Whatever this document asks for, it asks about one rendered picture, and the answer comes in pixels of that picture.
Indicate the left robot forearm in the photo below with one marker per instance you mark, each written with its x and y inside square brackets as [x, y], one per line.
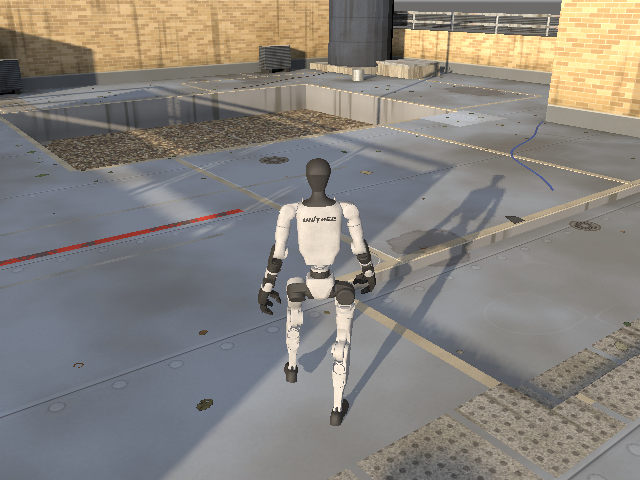
[272, 272]

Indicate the robot right hand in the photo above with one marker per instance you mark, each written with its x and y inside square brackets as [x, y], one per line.
[361, 279]

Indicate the robot right upper arm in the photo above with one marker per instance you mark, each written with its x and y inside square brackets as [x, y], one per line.
[350, 211]

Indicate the right robot forearm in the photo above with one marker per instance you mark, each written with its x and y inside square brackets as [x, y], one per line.
[366, 262]

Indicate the right robot foot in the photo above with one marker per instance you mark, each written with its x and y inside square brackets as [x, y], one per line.
[337, 417]

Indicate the robot left upper arm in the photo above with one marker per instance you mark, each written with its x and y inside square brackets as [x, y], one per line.
[286, 213]

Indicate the robot head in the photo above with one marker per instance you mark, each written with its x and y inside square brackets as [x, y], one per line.
[318, 172]

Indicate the robot left hand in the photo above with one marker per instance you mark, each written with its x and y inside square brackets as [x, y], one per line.
[263, 301]

